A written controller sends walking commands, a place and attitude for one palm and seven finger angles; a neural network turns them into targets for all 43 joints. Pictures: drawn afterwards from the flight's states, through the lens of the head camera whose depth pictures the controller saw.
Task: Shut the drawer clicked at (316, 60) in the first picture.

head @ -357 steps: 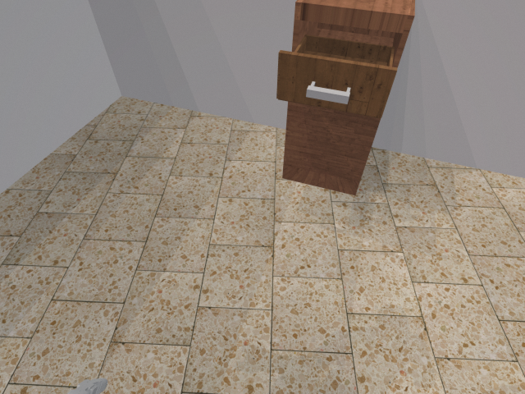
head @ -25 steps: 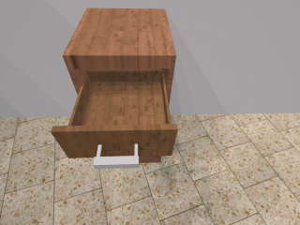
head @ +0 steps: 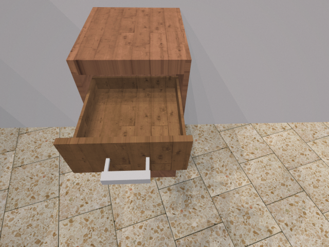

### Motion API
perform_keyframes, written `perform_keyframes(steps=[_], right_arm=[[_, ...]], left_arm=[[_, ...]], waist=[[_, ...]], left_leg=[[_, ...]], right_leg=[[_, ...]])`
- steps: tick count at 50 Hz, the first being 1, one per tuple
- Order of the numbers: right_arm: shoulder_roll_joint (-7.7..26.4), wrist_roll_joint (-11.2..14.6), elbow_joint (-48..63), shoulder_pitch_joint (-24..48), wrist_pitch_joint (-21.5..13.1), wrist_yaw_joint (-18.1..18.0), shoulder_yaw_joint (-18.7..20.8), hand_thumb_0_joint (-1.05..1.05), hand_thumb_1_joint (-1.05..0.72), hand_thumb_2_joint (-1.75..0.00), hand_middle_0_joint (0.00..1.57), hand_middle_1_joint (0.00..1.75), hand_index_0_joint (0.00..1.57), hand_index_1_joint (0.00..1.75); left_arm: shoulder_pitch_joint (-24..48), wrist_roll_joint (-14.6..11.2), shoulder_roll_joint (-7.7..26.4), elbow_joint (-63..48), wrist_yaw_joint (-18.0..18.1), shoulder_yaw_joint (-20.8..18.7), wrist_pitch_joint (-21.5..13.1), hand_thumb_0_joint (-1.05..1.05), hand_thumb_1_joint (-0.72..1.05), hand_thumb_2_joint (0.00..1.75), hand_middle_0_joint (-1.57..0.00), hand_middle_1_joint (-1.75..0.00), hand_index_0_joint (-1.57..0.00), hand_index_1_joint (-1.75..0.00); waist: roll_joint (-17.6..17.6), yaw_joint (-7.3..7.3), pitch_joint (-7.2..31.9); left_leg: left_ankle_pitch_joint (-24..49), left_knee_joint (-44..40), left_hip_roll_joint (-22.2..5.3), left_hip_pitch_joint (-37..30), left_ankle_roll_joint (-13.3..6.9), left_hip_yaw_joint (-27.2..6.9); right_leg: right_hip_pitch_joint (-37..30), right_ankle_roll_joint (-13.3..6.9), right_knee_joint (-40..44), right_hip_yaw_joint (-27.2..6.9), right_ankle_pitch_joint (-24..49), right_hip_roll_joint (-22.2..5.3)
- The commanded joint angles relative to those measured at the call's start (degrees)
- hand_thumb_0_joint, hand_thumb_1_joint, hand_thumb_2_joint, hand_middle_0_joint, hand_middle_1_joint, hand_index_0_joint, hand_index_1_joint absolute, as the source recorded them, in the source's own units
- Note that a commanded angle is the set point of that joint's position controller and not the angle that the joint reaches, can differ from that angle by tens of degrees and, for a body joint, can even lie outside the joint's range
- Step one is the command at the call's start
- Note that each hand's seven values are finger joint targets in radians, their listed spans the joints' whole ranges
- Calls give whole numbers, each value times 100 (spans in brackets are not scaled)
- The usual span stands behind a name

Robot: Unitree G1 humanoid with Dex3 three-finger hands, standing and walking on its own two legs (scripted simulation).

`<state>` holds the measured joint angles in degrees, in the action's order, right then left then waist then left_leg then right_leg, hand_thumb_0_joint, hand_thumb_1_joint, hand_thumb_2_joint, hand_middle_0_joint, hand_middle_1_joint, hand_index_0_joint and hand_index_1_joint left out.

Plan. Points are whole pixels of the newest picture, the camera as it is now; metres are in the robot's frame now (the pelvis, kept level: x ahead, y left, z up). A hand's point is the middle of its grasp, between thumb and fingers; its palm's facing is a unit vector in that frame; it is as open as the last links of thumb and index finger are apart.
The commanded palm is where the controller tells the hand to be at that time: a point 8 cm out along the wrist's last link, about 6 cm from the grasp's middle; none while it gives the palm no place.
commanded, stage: look again from close up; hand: left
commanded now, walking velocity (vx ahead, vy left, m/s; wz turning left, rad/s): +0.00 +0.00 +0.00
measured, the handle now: (127, 169) +0.32 +0.13 -0.03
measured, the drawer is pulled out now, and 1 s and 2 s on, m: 0.29 0.28 0.28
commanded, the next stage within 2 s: raise the hand and make a fist in 0.10 s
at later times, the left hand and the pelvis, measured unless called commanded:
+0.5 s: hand (104, 215) +0.19 +0.15 +0.00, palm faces +0.22 -0.98 -0.01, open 6.6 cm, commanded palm +0.09 +0.19 -0.04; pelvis -0.01 -0.02 -0.03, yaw +3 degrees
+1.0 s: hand (124, 227) +0.17 +0.10 +0.00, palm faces +0.04 -1.00 -0.03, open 4.0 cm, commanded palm +0.11 +0.17 +0.00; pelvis -0.05 -0.06 -0.06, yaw +5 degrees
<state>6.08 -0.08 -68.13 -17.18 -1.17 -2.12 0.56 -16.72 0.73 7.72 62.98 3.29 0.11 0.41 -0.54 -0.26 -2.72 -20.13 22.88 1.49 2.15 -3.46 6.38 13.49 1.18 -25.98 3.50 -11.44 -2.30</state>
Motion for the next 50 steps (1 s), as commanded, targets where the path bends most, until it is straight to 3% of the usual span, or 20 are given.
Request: perform_keyframes(steps=[1, 9, 10, 11, 12, 13, 14, 15, 17, 18, 20, 22, 24, 26, 28, 30, 33, 38, 45, 50], right_arm=[[486, 4, 25, -519, -73, -35, 79, 0, -90, -90, 20, 30, 20, 30], [462, 3, -5, -533, -75, -38, 71, 0, -90, -90, 20, 30, 20, 30], [832, 32, 550, -110, -117, -23, 54, 0, -90, -90, 20, 30, 20, 30], [1843, 329, 2738, -86, -1091, -181, 120, 0, -90, -90, 20, 30, 20, 30], [1400, 154, 2395, 390, -1648, -292, 34, 0, -90, -90, 20, 30, 20, 30], [1334, 148, 1912, 270, -1832, -243, 153, 0, -90, -90, 20, 30, 20, 30], [1071, 249, 1871, -61, -1869, -120, 141, 0, -90, -90, 20, 30, 20, 30], [1228, 235, 2243, 103, -1936, -61, 119, 0, -90, -90, 20, 30, 20, 30], [1532, 85, 2655, 251, -2108, -13, 288, 0, -90, -90, 20, 30, 20, 30], [1557, 47, 2969, 295, -2137, 72, 309, 0, -90, -90, 20, 30, 20, 30], [1515, 33, 3360, 421, -2066, 204, 391, 0, -90, -90, 20, 30, 20, 30], [1510, 80, 3696, 724, -1873, 351, 466, 0, -90, -90, 20, 30, 20, 30], [1542, 66, 4031, 976, -1706, 517, 510, 0, -90, -90, 20, 30, 20, 30], [1434, 40, 4439, 1149, -1768, 599, 460, 0, -90, -90, 20, 30, 20, 30], [1395, 14, 4597, 1097, -1816, 602, 451, 0, -90, -90, 20, 30, 20, 30], [1374, -14, 4755, 908, -1794, 519, 405, 0, -90, -90, 20, 30, 20, 30], [1428, 65, 4790, 747, -1792, 321, 323, 0, -90, -90, 20, 30, 20, 30], [1471, 229, 4781, 646, -1769, 125, 210, 0, -90, -90, 20, 30, 20, 30], [1234, 338, 5013, 947, -1461, 29, 79, 0, -90, -90, 20, 30, 20, 30], [1169, 273, 4934, 964, -1481, 41, 101, 0, -90, -90, 20, 30, 20, 30]], left_arm=[[-382, -8, 435, -191, 29, -64, -113, 0, 90, 90, -20, -30, -20, -30], [-397, -8, 419, -183, 29, -60, -104, 0, 90, 90, -20, -30, -20, -30], [-695, 26, 637, 144, 184, -68, -185, 0, 90, 90, -20, -30, -20, -30], [3669, -975, 1712, -8869, 155, -449, -1299, 0, 90, 90, -22, -32, -22, -32], [1438, -504, 1292, -7490, 397, -314, -852, 0, 90, 90, -24, -34, -24, -34], [889, -603, 832, -6590, 674, -126, -482, 0, 90, 90, -26, -37, -26, -37], [-636, -658, -320, -5661, 628, 605, 83, 0, 90, 90, -28, -39, -28, -39], [-169, -822, -571, -6508, 477, 930, -24, 0, 90, 90, -30, -41, -30, -41], [-275, -758, -166, -6849, 287, 593, -511, 0, 90, 90, -34, -45, -34, -45], [-930, -790, -218, -6735, 155, 507, -728, 0, 90, 90, -36, -47, -36, -47], [-2308, -889, -275, -6217, -267, 154, -1312, 0, 90, 90, -40, -52, -40, -52], [-2994, -1105, -330, -6066, -908, -75, -2170, 0, 90, 90, -44, -56, -44, -56], [-3076, -1266, 141, -6254, -1400, -680, -2964, 0, 90, 90, -48, -60, -48, -60], [-2258, -1233, 189, -7276, -1714, -419, -3755, 0, 90, 90, -52, -65, -52, -65], [-1718, -1103, 470, -8004, -1644, -381, -4050, 0, 90, 90, -56, -69, -56, -69], [-1255, -1062, 550, -8404, -1418, -443, -3991, 0, 90, 90, -60, -73, -60, -73], [-48, -1196, 605, -8937, -1120, -472, -3969, 0, 90, 90, -66, -80, -66, -80], [-128, -1207, 742, -8395, -1356, -241, -3310, 0, 90, 90, -76, -91, -76, -91], [-1061, -1415, 954, -7924, -1424, -916, -1621, 0, 90, 90, -90, -106, -90, -106], [-1366, -1511, 713, -8457, -814, -1050, -1835, 0, 90, 90, -100, -117, -100, -117]], waist=[[-5, 24, -196], [-33, 27, -285], [93, 105, -75], [-1338, -401, 2695], [-2063, -9, 2352], [-1867, -105, 1799], [-1056, -111, 945], [-444, -119, 527], [600, -270, 357], [733, -157, 562], [1737, 101, 832], [2460, 276, 882], [1358, 499, 1198], [-413, 366, 1486], [-921, 218, 1700], [-822, 41, 1958], [-125, -353, 1967], [165, -392, 1994], [685, 167, 2276], [995, 202, 1835]], left_leg=[[1997, -454, -872, 457, 82, -780], [1914, -484, -877, 506, 77, -791], [3798, 457, -1080, 910, 220, -634], [4826, -139, -457, -442, 597, -1047], [6084, -327, -726, -626, 856, -808], [5931, -286, -714, -295, 1023, -741], [5339, -381, -744, 160, 940, -878], [4890, -114, -753, 432, 772, -966], [3444, 632, -567, 1129, 537, -1034], [3154, 889, -447, 1445, 506, -1003], [3052, 1463, -311, 2251, 495, -946], [2093, 1772, -179, 3260, 510, -743], [1063, 2081, 17, 3762, 558, -491], [704, 2502, 84, 3820, 458, -350], [746, 2807, 21, 3876, 372, -428], [543, 3030, -16, 3909, 292, -585], [-265, 3433, -35, 4291, 195, -711], [-469, 3527, -62, 4661, 134, -645], [-187, 2941, 48, 4774, 241, -673], [-185, 2623, -17, 4629, 266, -700]], right_leg=[[-144, -277, 210, -488, 1023, -449], [-67, -279, 217, -496, 927, -432], [-347, -255, -315, -408, 2503, -565], [-609, -237, -766, -150, 1727, 113], [-69, -427, -1243, -21, -37, 138], [442, -296, -1457, 119, -608, 142], [884, -176, -1510, 129, -867, 87], [984, -137, -1214, 145, -577, 27], [981, -229, -619, 154, 63, 68], [794, -299, -562, 134, 414, 42], [729, -288, -1043, 174, 1443, 47], [897, -210, -1590, 210, 1398, 93], [971, -335, -2010, -81, 1053, -15], [1405, -423, -2319, -290, 448, 3], [1884, -444, -2584, -267, 91, 88], [2286, -430, -2661, -301, -371, 111], [2555, -302, -2320, -742, -1549, 41], [1906, -219, -1791, -1149, -2032, -72], [464, 5, -1355, -1358, -1297, -354], [572, -13, -1327, -1151, -1218, -270]])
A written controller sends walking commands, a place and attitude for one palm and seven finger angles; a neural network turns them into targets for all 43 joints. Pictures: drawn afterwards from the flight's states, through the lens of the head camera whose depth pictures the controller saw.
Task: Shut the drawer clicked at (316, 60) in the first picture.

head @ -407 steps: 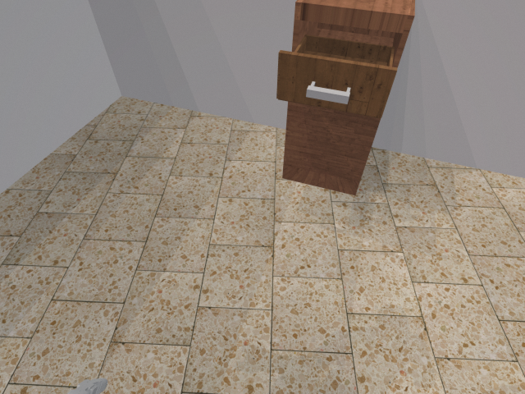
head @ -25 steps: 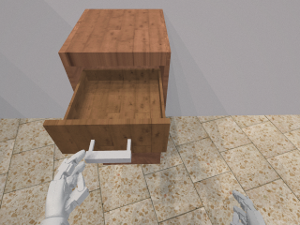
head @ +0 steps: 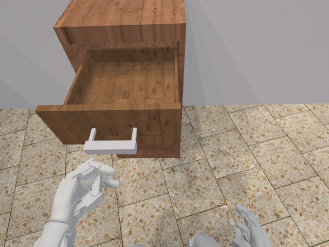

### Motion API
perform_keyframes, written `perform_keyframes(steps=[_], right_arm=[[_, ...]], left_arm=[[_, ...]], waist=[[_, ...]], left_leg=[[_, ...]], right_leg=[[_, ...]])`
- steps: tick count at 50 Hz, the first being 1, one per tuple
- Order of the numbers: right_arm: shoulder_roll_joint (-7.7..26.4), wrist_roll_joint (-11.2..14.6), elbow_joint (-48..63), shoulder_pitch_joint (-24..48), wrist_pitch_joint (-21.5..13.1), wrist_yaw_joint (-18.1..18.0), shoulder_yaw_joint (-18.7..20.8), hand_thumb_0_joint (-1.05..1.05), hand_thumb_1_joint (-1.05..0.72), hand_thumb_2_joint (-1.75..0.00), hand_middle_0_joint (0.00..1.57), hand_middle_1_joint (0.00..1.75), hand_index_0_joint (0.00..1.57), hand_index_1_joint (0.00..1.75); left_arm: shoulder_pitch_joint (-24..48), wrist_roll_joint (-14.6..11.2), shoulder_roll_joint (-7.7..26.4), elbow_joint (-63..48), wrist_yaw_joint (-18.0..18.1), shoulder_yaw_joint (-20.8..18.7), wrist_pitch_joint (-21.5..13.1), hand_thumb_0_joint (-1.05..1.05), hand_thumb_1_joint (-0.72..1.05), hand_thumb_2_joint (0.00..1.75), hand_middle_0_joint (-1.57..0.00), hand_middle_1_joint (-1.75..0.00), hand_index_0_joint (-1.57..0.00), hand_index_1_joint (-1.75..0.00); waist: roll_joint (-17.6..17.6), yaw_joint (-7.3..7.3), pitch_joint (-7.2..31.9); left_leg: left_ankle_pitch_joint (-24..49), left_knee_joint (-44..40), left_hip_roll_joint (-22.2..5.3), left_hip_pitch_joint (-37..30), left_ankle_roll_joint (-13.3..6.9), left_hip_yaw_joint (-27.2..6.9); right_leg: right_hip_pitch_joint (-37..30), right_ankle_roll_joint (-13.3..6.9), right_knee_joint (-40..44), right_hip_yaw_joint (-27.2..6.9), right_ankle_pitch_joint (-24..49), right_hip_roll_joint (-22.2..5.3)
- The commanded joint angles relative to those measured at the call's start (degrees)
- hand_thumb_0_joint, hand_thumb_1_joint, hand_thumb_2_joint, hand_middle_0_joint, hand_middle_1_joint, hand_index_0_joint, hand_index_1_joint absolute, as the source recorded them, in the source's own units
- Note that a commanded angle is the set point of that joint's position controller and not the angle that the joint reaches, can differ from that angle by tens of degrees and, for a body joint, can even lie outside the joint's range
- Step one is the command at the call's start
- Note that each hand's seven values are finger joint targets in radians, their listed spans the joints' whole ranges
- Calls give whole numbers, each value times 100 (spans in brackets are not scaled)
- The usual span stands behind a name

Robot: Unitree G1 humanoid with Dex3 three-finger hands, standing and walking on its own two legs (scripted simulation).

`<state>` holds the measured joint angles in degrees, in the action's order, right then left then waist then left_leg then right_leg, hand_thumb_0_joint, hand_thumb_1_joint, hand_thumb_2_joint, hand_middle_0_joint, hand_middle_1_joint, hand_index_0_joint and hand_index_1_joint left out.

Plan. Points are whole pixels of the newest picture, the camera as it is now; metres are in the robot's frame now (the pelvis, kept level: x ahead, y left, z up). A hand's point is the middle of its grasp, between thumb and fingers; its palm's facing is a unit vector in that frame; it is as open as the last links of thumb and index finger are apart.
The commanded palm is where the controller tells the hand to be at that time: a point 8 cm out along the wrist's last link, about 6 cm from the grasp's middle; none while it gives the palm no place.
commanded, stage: raise the hand and make a fist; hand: left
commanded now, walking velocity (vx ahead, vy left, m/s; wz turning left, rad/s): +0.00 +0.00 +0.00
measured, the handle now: (112, 139) +0.38 +0.15 +0.03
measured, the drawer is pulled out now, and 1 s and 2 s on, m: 0.28 0.28 0.28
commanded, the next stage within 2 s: bring the fist close to the handle in 1.10 s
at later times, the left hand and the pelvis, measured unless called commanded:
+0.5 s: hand (76, 195) +0.21 +0.16 +0.11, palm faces +0.03 -1.00 -0.02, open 3.1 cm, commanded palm +0.17 +0.21 +0.11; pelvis +0.02 +0.04 +0.01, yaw +0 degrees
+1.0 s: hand (82, 201) +0.20 +0.15 +0.12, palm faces -0.02 -1.00 -0.04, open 3.2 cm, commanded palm +0.16 +0.20 +0.13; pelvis +0.03 +0.04 +0.02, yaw +0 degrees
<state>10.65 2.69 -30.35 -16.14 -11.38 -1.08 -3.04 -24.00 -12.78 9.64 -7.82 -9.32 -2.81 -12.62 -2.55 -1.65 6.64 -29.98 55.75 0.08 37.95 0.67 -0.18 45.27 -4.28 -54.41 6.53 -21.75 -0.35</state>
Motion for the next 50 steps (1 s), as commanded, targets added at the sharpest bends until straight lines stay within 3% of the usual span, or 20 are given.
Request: perform_keyframes(steps=[1, 4, 6, 8, 13, 14, 15, 18, 19, 24, 26, 30, 33, 36, 39, 41, 45, 48, 50], right_arm=[[731, -30, 1139, 813, -509, -35, 480, 0, -90, -90, 20, 30, 20, 30], [801, -120, 1133, 645, -671, 50, 505, 0, -90, -90, 20, 30, 20, 30], [853, -132, 1138, 546, -797, 71, 516, 0, -90, -90, 20, 30, 20, 30], [921, -135, 1140, 483, -880, 46, 536, 0, -90, -90, 20, 30, 20, 30], [983, -139, 1190, 434, -775, -22, 541, 0, -90, -90, 20, 30, 20, 30], [943, -151, 1259, 411, -732, -17, 513, 0, -90, -90, 20, 30, 20, 30], [907, -139, 1318, 418, -690, -14, 526, 0, -90, -90, 20, 30, 20, 30], [863, -139, 1418, 458, -595, 5, 466, 0, -90, -90, 20, 30, 20, 30], [837, -131, 1433, 410, -580, 14, 444, 0, -90, -90, 20, 30, 20, 30], [862, -109, 1436, 458, -525, 44, 350, 0, -90, -90, 20, 30, 20, 30], [859, -106, 1476, 471, -510, 58, 331, 0, -90, -90, 20, 30, 20, 30], [811, -96, 1517, 461, -404, 73, 301, 0, -90, -90, 20, 30, 20, 30], [753, -94, 1536, 485, -397, 71, 300, 0, -90, -90, 20, 30, 20, 30], [715, -83, 1485, 404, -442, 91, 311, 0, -90, -90, 20, 30, 20, 30], [772, -81, 1422, 437, -472, 84, 323, 0, -90, -90, 20, 30, 20, 30], [822, -78, 1428, 465, -489, 74, 340, 0, -90, -90, 20, 30, 20, 30], [803, -95, 1474, 499, -455, 62, 340, 0, -90, -90, 20, 30, 20, 30], [789, -101, 1521, 535, -449, 39, 335, 0, -90, -90, 20, 30, 20, 30], [756, -114, 1515, 498, -469, 39, 326, 0, -90, -90, 20, 30, 20, 30]], left_arm=[[-677, -90, 468, -1531, 508, -678, -698, 0, 90, 90, -102, -119, -102, -119], [-773, 179, 335, -1933, 576, -187, -1136, 0, 90, 90, -108, -125, -108, -125], [-867, 241, 113, -2086, 516, 250, -1321, 0, 90, 90, -112, -130, -112, -130], [-733, 275, -7, -2193, 474, 531, -1417, 0, 90, 90, -116, -134, -116, -134], [-783, 559, 443, -2229, 640, 255, -1205, 0, 90, 90, -126, -145, -126, -145], [-811, 578, 305, -2292, 689, 336, -1135, 0, 90, 90, -128, -147, -128, -147], [-1034, 581, 296, -2276, 746, 275, -1041, 0, 90, 90, -130, -149, -130, -149], [-1036, 541, 163, -2564, 842, 364, -820, 0, 90, 90, -136, -156, -136, -156], [-1086, 499, 47, -2641, 828, 472, -766, 0, 90, 90, -138, -158, -138, -158], [-1044, 569, -152, -2756, 671, 908, -434, 0, 90, 90, -140, -160, -140, -160], [-1178, 654, -110, -2935, 620, 971, -305, 0, 90, 90, -140, -160, -140, -160], [-1293, 741, 18, -3211, 655, 865, -92, 0, 90, 90, -140, -160, -140, -160], [-1333, 727, 89, -3513, 787, 712, -86, 0, 90, 90, -140, -160, -140, -160], [-1521, 639, -123, -3624, 818, 832, -137, 0, 90, 90, -140, -160, -140, -160], [-1541, 634, -232, -3357, 764, 970, -143, 0, 90, 90, -140, -160, -140, -160], [-1526, 667, -203, -3304, 701, 1024, -138, 0, 90, 90, -140, -160, -140, -160], [-1793, 758, -10, -3348, 696, 875, -84, 0, 90, 90, -140, -160, -140, -160], [-1579, 762, 105, -3528, 824, 737, -156, 0, 90, 90, -140, -160, -140, -160], [-1675, 674, 5, -3466, 881, 737, -234, 0, 90, 90, -140, -160, -140, -160]], waist=[[919, 328, 894], [343, 223, 983], [260, 113, 962], [529, -49, 892], [236, 83, 739], [84, 125, 773], [152, 209, 803], [17, 248, 891], [129, 235, 922], [384, 126, 377], [161, 171, 399], [139, 221, 521], [84, 319, 655], [111, 308, 728], [397, 218, 403], [362, 189, 287], [259, 289, 426], [157, 306, 471], [238, 289, 477]], left_leg=[[891, -704, 130, 969, -152, -25], [1133, -741, 135, 602, -205, 34], [1174, -744, 119, 419, -227, 12], [1168, -734, 87, 292, -260, -68], [1091, -990, 59, 49, -245, -139], [1226, -1081, 66, -86, -238, -151], [1380, -1118, 46, -135, -223, -152], [1922, -1194, 17, -436, -171, -186], [2089, -1212, 3, -509, -154, -186], [2273, -1326, -94, -588, -107, -296], [2398, -1367, -125, -715, -53, -333], [2621, -1424, -136, -874, 13, -369], [2881, -1475, -162, -1018, 82, -417], [3166, -1457, -195, -1158, 119, -422], [2882, -1466, -184, -967, 82, -417], [2535, -1482, -150, -860, 48, -389], [2372, -1515, -79, -788, 6, -324], [2191, -1486, -44, -727, -42, -276], [2015, -1454, -24, -671, -93, -223]], right_leg=[[-2544, 496, 1443, -1389, -85, -434], [-2263, 396, 1265, -1114, 80, -348], [-2053, 377, 1198, -941, 123, -309], [-1850, 377, 1196, -829, 113, -266], [-1696, 306, 1071, -564, 4, -187], [-1732, 287, 1004, -462, 241, -153], [-1811, 276, 941, -385, 444, -133], [-1943, 262, 893, -263, 1018, -102], [-2018, 275, 908, -250, 1191, -88], [-1857, 305, 963, -167, 1203, -47], [-1846, 293, 923, -128, 1153, -57], [-1954, 286, 929, -100, 1220, -48], [-2041, 276, 892, -79, 1275, -37], [-2068, 300, 915, -62, 1426, -34], [-1970, 316, 987, -47, 1330, -20], [-1948, 314, 1032, -77, 1163, -30], [-2174, 271, 1075, -114, 1159, -60], [-2229, 251, 1087, -181, 1133, -56], [-2249, 267, 1146, -214, 1100, -56]])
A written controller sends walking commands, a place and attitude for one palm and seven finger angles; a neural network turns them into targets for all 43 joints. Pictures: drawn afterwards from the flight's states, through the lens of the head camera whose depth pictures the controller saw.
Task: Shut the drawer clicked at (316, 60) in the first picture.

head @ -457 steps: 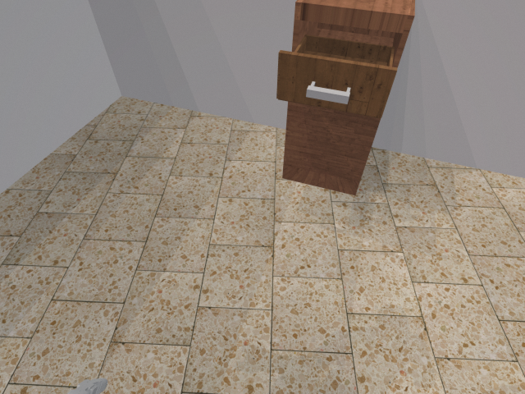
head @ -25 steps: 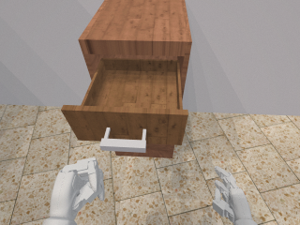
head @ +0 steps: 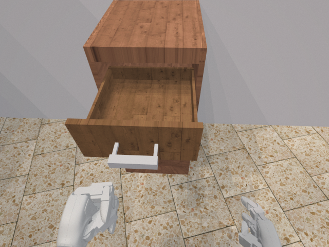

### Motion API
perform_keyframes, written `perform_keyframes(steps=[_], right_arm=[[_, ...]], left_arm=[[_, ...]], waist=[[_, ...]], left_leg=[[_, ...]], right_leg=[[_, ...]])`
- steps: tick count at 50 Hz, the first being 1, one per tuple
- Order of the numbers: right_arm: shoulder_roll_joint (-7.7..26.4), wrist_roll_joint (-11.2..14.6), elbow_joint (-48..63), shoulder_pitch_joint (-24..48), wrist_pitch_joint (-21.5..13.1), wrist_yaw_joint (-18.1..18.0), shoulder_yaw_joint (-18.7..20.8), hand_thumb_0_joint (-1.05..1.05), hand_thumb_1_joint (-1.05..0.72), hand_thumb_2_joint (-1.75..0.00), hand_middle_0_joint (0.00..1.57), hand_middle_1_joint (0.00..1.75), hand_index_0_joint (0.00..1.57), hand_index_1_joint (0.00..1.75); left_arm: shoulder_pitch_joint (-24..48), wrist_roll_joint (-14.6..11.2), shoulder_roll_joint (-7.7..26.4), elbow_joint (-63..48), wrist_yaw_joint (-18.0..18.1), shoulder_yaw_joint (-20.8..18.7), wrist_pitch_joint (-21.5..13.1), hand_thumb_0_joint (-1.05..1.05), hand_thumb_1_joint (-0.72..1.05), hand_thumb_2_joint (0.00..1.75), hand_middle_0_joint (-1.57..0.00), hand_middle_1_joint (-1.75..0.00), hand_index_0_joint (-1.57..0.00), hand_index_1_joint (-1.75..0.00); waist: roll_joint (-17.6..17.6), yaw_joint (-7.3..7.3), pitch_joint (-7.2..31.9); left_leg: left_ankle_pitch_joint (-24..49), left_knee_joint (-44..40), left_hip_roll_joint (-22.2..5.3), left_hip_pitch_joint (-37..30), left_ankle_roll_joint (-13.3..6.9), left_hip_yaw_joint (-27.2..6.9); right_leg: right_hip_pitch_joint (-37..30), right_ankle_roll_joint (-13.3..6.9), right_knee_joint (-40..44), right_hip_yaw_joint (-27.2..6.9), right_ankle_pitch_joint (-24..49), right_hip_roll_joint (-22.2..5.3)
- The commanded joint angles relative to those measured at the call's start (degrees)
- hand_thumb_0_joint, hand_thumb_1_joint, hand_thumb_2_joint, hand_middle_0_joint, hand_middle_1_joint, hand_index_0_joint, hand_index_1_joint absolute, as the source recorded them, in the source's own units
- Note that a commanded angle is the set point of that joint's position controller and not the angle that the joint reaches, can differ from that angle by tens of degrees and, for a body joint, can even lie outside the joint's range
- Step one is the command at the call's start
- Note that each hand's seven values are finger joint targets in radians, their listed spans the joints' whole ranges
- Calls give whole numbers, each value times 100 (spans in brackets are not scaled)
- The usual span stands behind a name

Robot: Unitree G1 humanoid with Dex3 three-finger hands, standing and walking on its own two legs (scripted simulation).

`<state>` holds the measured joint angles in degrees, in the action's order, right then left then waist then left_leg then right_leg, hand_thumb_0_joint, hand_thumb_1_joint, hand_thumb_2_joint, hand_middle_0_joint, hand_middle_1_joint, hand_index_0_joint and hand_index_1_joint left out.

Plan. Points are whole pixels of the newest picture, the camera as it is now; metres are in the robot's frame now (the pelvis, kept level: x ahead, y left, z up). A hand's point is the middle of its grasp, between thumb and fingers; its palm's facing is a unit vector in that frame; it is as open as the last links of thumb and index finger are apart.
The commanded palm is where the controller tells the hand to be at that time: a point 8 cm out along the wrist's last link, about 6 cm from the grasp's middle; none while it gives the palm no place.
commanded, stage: raise the hand and make a fist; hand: left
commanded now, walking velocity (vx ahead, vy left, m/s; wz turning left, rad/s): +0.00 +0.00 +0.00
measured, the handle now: (134, 154) +0.35 +0.11 +0.01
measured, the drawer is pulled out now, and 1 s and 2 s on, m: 0.28 0.28 0.28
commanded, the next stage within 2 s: bring the fist close to the handle in 0.10 s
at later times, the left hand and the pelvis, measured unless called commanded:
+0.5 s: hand (129, 205) +0.19 +0.09 +0.08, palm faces +0.02 -1.00 -0.04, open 3.2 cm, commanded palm +0.17 +0.14 +0.08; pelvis -0.01 -0.03 +0.00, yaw +0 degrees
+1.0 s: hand (137, 195) +0.24 +0.08 +0.03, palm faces -0.04 -1.00 +0.00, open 3.2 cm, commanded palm +0.21 +0.14 +0.03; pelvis -0.01 -0.01 -0.02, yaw +0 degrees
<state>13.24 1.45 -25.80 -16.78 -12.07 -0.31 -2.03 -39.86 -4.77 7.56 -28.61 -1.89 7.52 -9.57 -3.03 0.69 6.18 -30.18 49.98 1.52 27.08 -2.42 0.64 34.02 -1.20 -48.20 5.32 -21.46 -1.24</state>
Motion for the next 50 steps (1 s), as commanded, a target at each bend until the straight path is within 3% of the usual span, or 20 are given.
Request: perform_keyframes(steps=[1, 6, 10, 15, 16, 17, 21, 22, 23, 26, 29, 32, 34, 37, 41, 42, 43, 47, 50], right_arm=[[510, 10, 1062, 564, -426, -36, 214, 0, -90, -90, 20, 30, 20, 30], [564, -4, 992, 540, -547, -44, 204, 0, -90, -90, 20, 30, 20, 30], [584, 8, 983, 539, -533, -50, 207, 0, -90, -90, 20, 30, 20, 30], [580, -8, 964, 569, -445, -77, 187, 0, -90, -90, 20, 30, 20, 30], [571, -23, 992, 605, -452, -74, 167, 0, -90, -90, 20, 30, 20, 30], [568, -26, 960, 559, -453, -78, 187, 0, -90, -90, 20, 30, 20, 30], [544, -68, 916, 495, -505, -50, 191, 0, -90, -90, 20, 30, 20, 30], [552, -73, 898, 492, -516, -38, 180, 0, -90, -90, 20, 30, 20, 30], [579, -77, 853, 470, -517, -35, 198, 0, -90, -90, 20, 30, 20, 30], [603, -85, 809, 478, -545, -21, 201, 0, -90, -90, 20, 30, 20, 30], [642, -82, 774, 470, -503, -18, 213, 0, -90, -90, 20, 30, 20, 30], [646, -79, 788, 472, -452, -23, 246, 0, -90, -90, 20, 30, 20, 30], [624, -90, 785, 479, -394, -21, 243, 0, -90, -90, 20, 30, 20, 30], [611, -103, 747, 473, -412, -9, 266, 0, -90, -90, 20, 30, 20, 30], [637, -144, 636, 434, -407, 21, 302, 0, -90, -90, 20, 30, 20, 30], [642, -153, 643, 430, -404, 38, 299, 0, -90, -90, 20, 30, 20, 30], [665, -152, 609, 423, -388, 42, 310, 0, -90, -90, 20, 30, 20, 30], [678, -156, 668, 403, -310, 88, 325, 0, -90, -90, 20, 30, 20, 30], [686, -169, 732, 393, -199, 95, 351, 0, -90, -90, 20, 30, 20, 30]], left_arm=[[58, -153, 166, -1434, 158, -246, -602, 0, 90, 90, -140, -160, -140, -160], [329, -213, 124, -1225, 128, -136, -740, 0, 90, 90, -140, -160, -140, -160], [261, -139, 178, -972, 34, -128, -602, 0, 90, 90, -140, -160, -140, -160], [654, -77, 234, -390, 101, -307, -492, 0, 90, 90, -140, -160, -140, -160], [900, -86, 128, -448, 113, -193, -530, 0, 90, 90, -140, -160, -140, -160], [949, -104, 241, -363, 166, -380, -580, 0, 90, 90, -140, -160, -140, -160], [1205, -126, 169, -332, 258, -378, -858, 0, 90, 90, -140, -160, -140, -160], [1323, -136, 109, -264, 256, -287, -918, 0, 90, 90, -140, -160, -140, -160], [1532, -113, 210, -229, 284, -365, -986, 0, 90, 90, -140, -160, -140, -160], [1530, -131, 65, 230, 199, -231, -1044, 0, 90, 90, -140, -160, -140, -160], [1777, -86, 106, 536, 155, -246, -1001, 0, 90, 90, -140, -160, -140, -160], [1674, -115, 249, 741, 159, -509, -960, 0, 90, 90, -140, -160, -140, -160], [1859, -129, 212, 791, 208, -561, -998, 0, 90, 90, -140, -160, -140, -160], [2169, -153, 95, 777, 278, -489, -1163, 0, 90, 90, -140, -160, -140, -160], [2382, -105, 24, 1077, 329, -429, -1426, 0, 90, 90, -140, -160, -140, -160], [2430, -91, -119, 1131, 286, -247, -1464, 0, 90, 90, -140, -160, -140, -160], [2498, -40, -29, 1226, 284, -292, -1485, 0, 90, 90, -140, -160, -140, -160], [2639, 56, -221, 1344, 219, 19, -1459, 0, 90, 90, -140, -160, -140, -160], [2625, 100, -181, 1454, 332, -70, -1413, 0, 90, 90, -140, -160, -140, -160]], waist=[[259, 20, 462], [456, -81, 391], [541, -71, 365], [737, -64, 225], [668, -95, 219], [726, -75, 322], [470, -61, 758], [408, -113, 738], [493, -164, 809], [651, -186, 655], [640, -224, 677], [790, -113, 906], [831, -116, 980], [532, -148, 1066], [588, -219, 1211], [526, -252, 1229], [510, -271, 1226], [266, -253, 1385], [540, -210, 1487]], left_leg=[[1986, -863, -163, 445, 207, -306], [1540, -784, -108, 610, 110, -267], [1437, -783, -85, 663, 73, -208], [1206, -724, -15, 895, 82, -153], [1128, -709, 3, 892, 77, -148], [1142, -685, -6, 895, 84, -150], [1356, -561, -3, 883, 102, -114], [1372, -522, 3, 908, 100, -121], [1403, -461, -3, 940, 97, -124], [1255, -400, 5, 1192, 111, -125], [1208, -355, 17, 1276, 104, -109], [1274, -335, 23, 1376, 118, -76], [1307, -320, 34, 1437, 122, -65], [1429, -261, 7, 1370, 134, -84], [1517, -92, -18, 1486, 142, -133], [1528, -56, -17, 1499, 140, -137], [1566, -31, -34, 1506, 143, -167], [1705, 25, -46, 1452, 178, -209], [1793, 105, -61, 1573, 186, -224]], right_leg=[[-1085, -42, 535, -107, 1053, 34], [-1080, -7, 740, -295, 701, -1], [-1177, 10, 889, -426, 577, -47], [-1138, 30, 1000, -588, 231, -78], [-1082, 39, 1015, -609, 118, -88], [-1115, 38, 986, -618, 111, -85], [-1249, 31, 797, -653, 527, -91], [-1186, 34, 762, -655, 608, -93], [-1180, 37, 739, -677, 649, -93], [-1111, 65, 759, -769, 505, -136], [-1037, 61, 763, -808, 408, -159], [-1222, 64, 702, -844, 570, -177], [-1266, 58, 669, -848, 666, -177], [-1065, 31, 425, -694, 907, -129], [-817, 7, 133, -576, 1093, -93], [-722, 10, 79, -544, 1122, -94], [-608, -21, 16, -493, 1115, -78], [-354, -56, -203, -369, 1161, -66], [-321, -65, -323, -346, 1240, -52]])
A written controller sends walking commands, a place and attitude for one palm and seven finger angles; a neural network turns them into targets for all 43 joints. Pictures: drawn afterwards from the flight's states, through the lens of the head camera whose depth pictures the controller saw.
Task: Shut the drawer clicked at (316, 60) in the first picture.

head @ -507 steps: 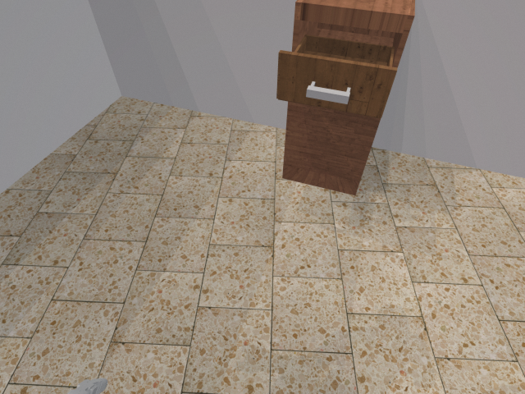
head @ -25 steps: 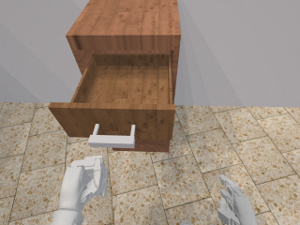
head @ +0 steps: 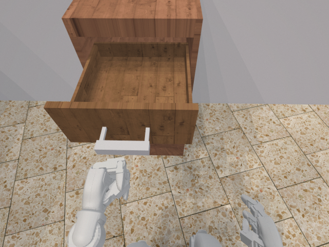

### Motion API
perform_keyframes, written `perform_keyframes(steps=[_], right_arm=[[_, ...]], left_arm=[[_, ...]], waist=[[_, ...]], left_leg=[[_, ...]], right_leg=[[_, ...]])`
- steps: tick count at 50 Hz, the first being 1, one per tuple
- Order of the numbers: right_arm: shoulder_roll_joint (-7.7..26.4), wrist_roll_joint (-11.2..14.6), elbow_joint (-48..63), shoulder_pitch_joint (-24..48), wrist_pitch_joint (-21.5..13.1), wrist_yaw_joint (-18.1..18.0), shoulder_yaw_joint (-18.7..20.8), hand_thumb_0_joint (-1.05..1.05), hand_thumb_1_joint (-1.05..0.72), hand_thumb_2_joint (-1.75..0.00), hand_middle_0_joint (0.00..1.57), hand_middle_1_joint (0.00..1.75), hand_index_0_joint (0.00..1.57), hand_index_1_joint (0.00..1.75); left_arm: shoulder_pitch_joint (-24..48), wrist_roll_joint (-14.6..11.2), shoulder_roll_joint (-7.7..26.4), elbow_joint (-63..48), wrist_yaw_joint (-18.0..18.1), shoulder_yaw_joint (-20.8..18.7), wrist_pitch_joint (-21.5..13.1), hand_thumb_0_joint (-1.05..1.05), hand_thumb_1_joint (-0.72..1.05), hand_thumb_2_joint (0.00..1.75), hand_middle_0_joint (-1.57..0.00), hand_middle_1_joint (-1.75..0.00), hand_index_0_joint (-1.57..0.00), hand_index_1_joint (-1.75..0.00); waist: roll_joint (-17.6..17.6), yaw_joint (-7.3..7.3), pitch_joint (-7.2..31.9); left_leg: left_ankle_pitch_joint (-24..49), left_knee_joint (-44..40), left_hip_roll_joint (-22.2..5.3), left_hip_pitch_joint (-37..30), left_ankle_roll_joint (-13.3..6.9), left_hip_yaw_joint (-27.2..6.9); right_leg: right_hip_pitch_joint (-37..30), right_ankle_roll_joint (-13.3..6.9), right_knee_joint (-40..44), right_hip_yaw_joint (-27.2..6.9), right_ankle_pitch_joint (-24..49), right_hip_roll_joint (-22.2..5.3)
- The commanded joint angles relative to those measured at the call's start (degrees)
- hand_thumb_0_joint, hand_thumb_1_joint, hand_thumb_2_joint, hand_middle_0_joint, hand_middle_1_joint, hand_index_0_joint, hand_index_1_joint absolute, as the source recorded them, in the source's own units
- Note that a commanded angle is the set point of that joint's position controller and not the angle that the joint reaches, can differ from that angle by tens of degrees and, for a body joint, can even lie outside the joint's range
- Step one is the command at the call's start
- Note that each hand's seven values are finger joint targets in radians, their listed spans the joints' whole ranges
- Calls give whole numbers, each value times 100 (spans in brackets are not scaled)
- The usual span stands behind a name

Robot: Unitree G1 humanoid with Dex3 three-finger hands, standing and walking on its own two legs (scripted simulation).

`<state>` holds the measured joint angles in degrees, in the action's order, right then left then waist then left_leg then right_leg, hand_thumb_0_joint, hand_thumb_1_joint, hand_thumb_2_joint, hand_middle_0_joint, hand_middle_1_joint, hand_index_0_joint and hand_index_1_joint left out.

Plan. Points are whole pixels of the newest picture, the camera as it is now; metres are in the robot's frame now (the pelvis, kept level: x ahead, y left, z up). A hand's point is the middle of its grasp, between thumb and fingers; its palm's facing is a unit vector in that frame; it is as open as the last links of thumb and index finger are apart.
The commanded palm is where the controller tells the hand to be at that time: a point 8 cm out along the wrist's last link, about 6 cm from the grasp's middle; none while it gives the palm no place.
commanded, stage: bring the fist close to the handle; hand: left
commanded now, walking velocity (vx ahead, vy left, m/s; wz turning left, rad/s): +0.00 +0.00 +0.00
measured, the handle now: (124, 139) +0.37 +0.12 +0.03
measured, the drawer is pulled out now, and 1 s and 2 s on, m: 0.28 0.28 0.15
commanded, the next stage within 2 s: push the drawer shut in 0.60 s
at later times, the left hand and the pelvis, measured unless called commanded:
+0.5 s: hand (135, 178) +0.27 +0.08 +0.04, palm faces -0.05 -1.00 +0.00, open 3.2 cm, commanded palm +0.24 +0.13 +0.03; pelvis -0.01 +0.01 -0.01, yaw +0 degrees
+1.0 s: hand (138, 171) +0.29 +0.08 +0.03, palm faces -0.05 -1.00 -0.04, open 2.9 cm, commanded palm +0.28 +0.14 +0.03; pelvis -0.01 -0.01 -0.01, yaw +1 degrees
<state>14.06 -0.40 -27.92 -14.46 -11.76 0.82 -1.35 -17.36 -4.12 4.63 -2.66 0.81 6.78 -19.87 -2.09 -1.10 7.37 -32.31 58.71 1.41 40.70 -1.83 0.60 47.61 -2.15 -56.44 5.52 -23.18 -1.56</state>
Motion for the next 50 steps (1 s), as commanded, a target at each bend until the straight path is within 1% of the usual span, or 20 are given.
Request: perform_keyframes(steps=[1, 3, 8, 10, 12, 13, 14, 16, 20, 23, 24, 29, 32, 35, 38, 41, 43, 46, 49, 50], right_arm=[[596, 19, 952, 173, -188, -13, 281, 0, -90, -90, 20, 30, 20, 30], [566, 4, 960, 220, -137, -8, 277, 0, -90, -90, 20, 30, 20, 30], [559, -37, 891, 242, -17, 17, 264, 0, -90, -90, 20, 30, 20, 30], [548, -30, 854, 260, 25, 24, 264, 0, -90, -90, 20, 30, 20, 30], [563, -29, 877, 227, 53, 29, 286, 0, -90, -90, 20, 30, 20, 30], [587, -26, 907, 198, 88, 22, 298, 0, -90, -90, 20, 30, 20, 30], [576, -12, 936, 203, 123, 22, 301, 0, -90, -90, 20, 30, 20, 30], [550, 15, 993, 177, 178, 36, 303, 0, -90, -90, 20, 30, 20, 30], [545, 42, 967, 200, 277, 32, 268, 0, -90, -90, 20, 30, 20, 30], [564, 31, 993, 230, 317, 17, 259, 0, -90, -90, 20, 30, 20, 30], [542, 19, 1010, 233, 321, 26, 247, 0, -90, -90, 20, 30, 20, 30], [520, -1, 1023, 249, 393, 6, 234, 0, -90, -90, 20, 30, 20, 30], [489, 0, 1008, 261, 397, -4, 231, 0, -90, -90, 20, 30, 20, 30], [489, 10, 968, 266, 387, 1, 223, 0, -90, -90, 20, 30, 20, 30], [529, 2, 886, 229, 361, -5, 229, 0, -90, -90, 20, 30, 20, 30], [564, 12, 802, 168, 355, -20, 245, 0, -90, -90, 20, 30, 20, 30], [594, 26, 759, 177, 380, -40, 240, 0, -90, -90, 20, 30, 20, 30], [584, 41, 727, 218, 402, -60, 256, 0, -90, -90, 20, 30, 20, 30], [569, 42, 664, 188, 407, -56, 256, 0, -90, -90, 20, 30, 20, 30], [580, 42, 628, 188, 412, -63, 256, 0, -90, -90, 20, 30, 20, 30]], left_arm=[[431, 46, 145, -1123, 118, -71, -392, 0, 90, 90, -140, -160, -140, -160], [650, 107, 68, -1192, 257, 12, -439, 0, 90, 90, -140, -160, -140, -160], [1145, 226, -55, -776, 450, 142, -581, 0, 90, 90, -140, -160, -140, -160], [1445, 304, -178, -657, 439, 317, -631, 0, 90, 90, -140, -160, -140, -160], [1497, 266, -38, -807, 425, 193, -631, 0, 90, 90, -140, -160, -140, -160], [1336, 242, 60, -807, 423, 89, -597, 0, 90, 90, -140, -160, -140, -160], [1232, 237, 49, -918, 412, 86, -581, 0, 90, 90, -140, -160, -140, -160], [1125, 173, -43, -1094, 408, 186, -487, 0, 90, 90, -140, -160, -140, -160], [1257, 188, -324, -889, 485, 501, -330, 0, 90, 90, -140, -160, -140, -160], [1204, 312, -242, -716, 583, 465, -318, 0, 90, 90, -140, -160, -140, -160], [1191, 356, -299, -724, 597, 523, -331, 0, 90, 90, -140, -160, -140, -160], [1365, 445, -6, -737, 727, 242, -406, 0, 90, 90, -140, -160, -140, -160], [1379, 348, 31, -782, 765, 118, -484, 0, 90, 90, -140, -160, -140, -160], [1453, 253, -79, -784, 708, 212, -531, 0, 90, 90, -140, -160, -140, -160], [1794, 229, -140, -642, 610, 348, -553, 0, 90, 90, -140, -160, -140, -160], [1948, 212, -52, -332, 498, 256, -528, 0, 90, 90, -140, -160, -140, -160], [2126, 207, 130, -58, 450, 44, -468, 0, 90, 90, -140, -160, -140, -160], [2493, 149, 293, 9, 445, -226, -432, 0, 90, 90, -140, -160, -140, -160], [2704, 75, 175, 28, 457, -171, -441, 0, 90, 90, -140, -160, -140, -160], [2775, 50, 321, 104, 473, -335, -462, 0, 90, 90, -140, -160, -140, -160]], waist=[[474, -9, 1394], [271, -10, 1396], [494, -107, 1356], [321, -144, 1439], [155, -47, 1744], [355, -29, 1895], [179, 43, 2081], [137, 46, 2188], [414, -154, 1608], [640, -143, 1383], [508, -104, 1407], [350, -20, 1530], [296, 0, 1662], [218, -54, 1640], [377, -211, 1576], [538, -252, 1584], [651, -246, 1492], [442, -163, 1719], [403, -232, 1781], [398, -207, 1795]], left_leg=[[1984, -775, -56, 253, 148, -245], [2058, -717, -56, 246, 169, -260], [1826, -502, -64, 533, 164, -299], [1809, -451, -82, 487, 192, -336], [1905, -455, -58, 403, 215, -320], [2026, -478, -74, 388, 210, -337], [2253, -518, -76, 251, 247, -340], [2500, -549, -91, 105, 269, -333], [2212, -606, -148, 238, 250, -412], [1818, -653, -123, 441, 198, -416], [1783, -667, -108, 419, 195, -388], [1613, -649, -56, 455, 175, -310], [1674, -631, -44, 422, 173, -270], [1760, -611, -47, 409, 164, -255], [1767, -542, -64, 469, 122, -278], [1667, -492, -50, 579, 107, -260], [1520, -505, -30, 748, 86, -231], [1494, -511, 6, 722, 88, -158], [1621, -494, 3, 636, 81, -154], [1572, -480, 9, 711, 88, -140]], right_leg=[[-1645, 21, 437, -336, 1363, -12], [-1483, -6, 328, -313, 1356, -8], [-1133, -1, 176, -325, 1092, -4], [-945, 2, 89, -305, 991, -18], [-1095, -16, 83, -329, 1053, -24], [-1237, -16, 82, -314, 1166, -4], [-1343, -29, 63, -317, 1323, -5], [-1455, -23, 88, -294, 1513, -13], [-1144, 19, 181, -227, 1220, 12], [-1121, 5, 228, -243, 921, 5], [-1125, 1, 236, -257, 897, -3], [-1257, -19, 269, -352, 817, -16], [-1410, -16, 291, -383, 966, -18], [-1459, -12, 311, -400, 1134, -16], [-1402, 11, 350, -414, 1183, -21], [-1443, 47, 354, -460, 1189, -39], [-1543, 42, 418, -519, 1070, -48], [-1671, 50, 442, -604, 1059, -82], [-1687, 59, 450, -584, 1247, -79], [-1735, 60, 463, -620, 1194, -95]])
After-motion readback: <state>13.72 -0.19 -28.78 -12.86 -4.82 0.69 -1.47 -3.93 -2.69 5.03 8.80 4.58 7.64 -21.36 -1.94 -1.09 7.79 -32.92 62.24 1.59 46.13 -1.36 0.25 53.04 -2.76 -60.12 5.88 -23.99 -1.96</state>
